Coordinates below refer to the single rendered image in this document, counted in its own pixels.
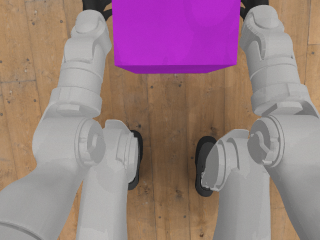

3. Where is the robot right hand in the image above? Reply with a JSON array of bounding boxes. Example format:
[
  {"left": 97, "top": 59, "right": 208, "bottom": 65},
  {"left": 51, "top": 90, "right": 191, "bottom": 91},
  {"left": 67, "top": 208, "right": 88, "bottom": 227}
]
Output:
[{"left": 240, "top": 0, "right": 269, "bottom": 21}]

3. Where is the left robot upper arm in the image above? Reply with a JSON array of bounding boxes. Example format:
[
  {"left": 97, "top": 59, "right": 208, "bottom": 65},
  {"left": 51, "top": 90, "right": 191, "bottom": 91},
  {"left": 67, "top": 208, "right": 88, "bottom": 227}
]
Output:
[{"left": 0, "top": 117, "right": 106, "bottom": 240}]

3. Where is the right robot upper arm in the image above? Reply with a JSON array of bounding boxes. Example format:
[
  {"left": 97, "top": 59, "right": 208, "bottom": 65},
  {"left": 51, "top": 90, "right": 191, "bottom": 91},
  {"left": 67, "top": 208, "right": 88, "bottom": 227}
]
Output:
[{"left": 247, "top": 114, "right": 320, "bottom": 240}]

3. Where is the carton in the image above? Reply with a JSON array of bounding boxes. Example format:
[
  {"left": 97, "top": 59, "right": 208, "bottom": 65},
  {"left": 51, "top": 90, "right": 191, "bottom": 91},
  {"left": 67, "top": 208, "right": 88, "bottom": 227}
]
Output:
[{"left": 111, "top": 0, "right": 241, "bottom": 74}]

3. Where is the left robot forearm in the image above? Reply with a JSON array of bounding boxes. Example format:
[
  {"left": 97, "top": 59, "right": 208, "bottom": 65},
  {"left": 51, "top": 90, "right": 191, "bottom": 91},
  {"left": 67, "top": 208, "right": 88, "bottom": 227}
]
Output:
[{"left": 32, "top": 9, "right": 112, "bottom": 157}]

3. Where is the right robot forearm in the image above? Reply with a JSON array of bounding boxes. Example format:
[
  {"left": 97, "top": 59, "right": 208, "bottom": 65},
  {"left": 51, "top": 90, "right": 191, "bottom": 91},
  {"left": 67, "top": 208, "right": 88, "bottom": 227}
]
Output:
[{"left": 239, "top": 5, "right": 320, "bottom": 119}]

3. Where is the robot left thigh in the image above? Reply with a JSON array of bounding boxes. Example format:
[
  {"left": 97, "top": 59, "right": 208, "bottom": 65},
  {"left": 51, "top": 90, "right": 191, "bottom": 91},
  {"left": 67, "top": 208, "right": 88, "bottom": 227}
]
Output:
[{"left": 75, "top": 128, "right": 139, "bottom": 240}]

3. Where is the robot left hand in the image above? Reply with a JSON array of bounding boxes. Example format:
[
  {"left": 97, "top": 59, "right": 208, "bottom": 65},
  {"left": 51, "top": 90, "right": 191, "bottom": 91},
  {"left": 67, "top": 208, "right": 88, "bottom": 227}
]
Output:
[{"left": 82, "top": 0, "right": 113, "bottom": 21}]

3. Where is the left robot foot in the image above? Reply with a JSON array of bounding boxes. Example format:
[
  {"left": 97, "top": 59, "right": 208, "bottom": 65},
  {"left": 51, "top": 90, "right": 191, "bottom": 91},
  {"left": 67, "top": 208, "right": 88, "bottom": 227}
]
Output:
[{"left": 128, "top": 130, "right": 143, "bottom": 190}]

